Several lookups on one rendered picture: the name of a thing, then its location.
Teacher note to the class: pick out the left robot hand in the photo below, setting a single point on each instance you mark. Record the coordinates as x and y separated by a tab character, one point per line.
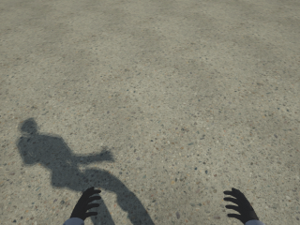
83	205

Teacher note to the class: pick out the right robot hand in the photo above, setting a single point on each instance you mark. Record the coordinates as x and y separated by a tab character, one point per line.
246	211

